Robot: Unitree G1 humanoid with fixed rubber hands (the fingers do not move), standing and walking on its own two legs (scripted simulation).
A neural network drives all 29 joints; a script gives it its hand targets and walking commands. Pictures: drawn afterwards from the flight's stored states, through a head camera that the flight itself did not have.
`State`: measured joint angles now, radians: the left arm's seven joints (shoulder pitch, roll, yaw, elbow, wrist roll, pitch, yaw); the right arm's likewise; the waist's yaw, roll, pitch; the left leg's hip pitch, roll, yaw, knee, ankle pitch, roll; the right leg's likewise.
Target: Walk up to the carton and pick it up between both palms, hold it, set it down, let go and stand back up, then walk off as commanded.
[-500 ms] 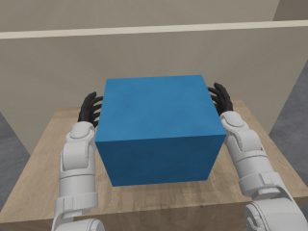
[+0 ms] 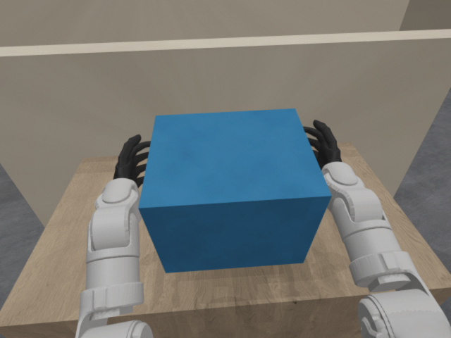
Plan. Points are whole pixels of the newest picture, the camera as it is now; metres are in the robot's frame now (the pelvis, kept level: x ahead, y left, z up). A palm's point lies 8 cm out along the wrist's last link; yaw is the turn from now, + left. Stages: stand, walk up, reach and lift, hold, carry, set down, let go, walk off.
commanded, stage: hold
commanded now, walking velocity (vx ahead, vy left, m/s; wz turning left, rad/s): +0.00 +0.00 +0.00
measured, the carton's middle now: (230, 190) +0.36 +0.01 +0.13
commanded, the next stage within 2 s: set down in 0.76 s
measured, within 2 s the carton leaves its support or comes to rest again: neither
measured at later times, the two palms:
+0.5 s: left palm (128, 183) +0.35 +0.18 +0.17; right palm (327, 166) +0.36 -0.16 +0.17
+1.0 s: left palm (125, 178) +0.34 +0.18 +0.18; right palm (330, 163) +0.36 -0.16 +0.18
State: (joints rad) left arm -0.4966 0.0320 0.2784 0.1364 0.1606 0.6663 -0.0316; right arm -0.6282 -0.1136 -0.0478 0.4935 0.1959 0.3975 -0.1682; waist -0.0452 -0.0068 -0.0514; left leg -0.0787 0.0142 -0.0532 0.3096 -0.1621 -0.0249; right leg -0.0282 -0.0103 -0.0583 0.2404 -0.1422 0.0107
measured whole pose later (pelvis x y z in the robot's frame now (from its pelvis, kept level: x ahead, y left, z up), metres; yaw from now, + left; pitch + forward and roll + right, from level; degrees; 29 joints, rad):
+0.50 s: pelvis +0.00 +0.00 +0.00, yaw +0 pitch -4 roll -1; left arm -0.50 0.03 0.28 0.16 0.16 0.67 -0.03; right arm -0.63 -0.11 -0.05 0.51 0.20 0.40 -0.17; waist -0.05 -0.01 -0.05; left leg -0.08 0.01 -0.05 0.31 -0.16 -0.02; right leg -0.03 -0.01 -0.06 0.24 -0.14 0.01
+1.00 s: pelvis +0.00 +0.00 +0.00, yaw +0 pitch -5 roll -1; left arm -0.50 0.03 0.28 0.12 0.17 0.64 -0.04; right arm -0.62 -0.11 -0.04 0.48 0.19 0.35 -0.16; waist -0.05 -0.01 -0.05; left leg -0.07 0.01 -0.05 0.31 -0.16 -0.02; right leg -0.02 -0.01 -0.06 0.24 -0.14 0.01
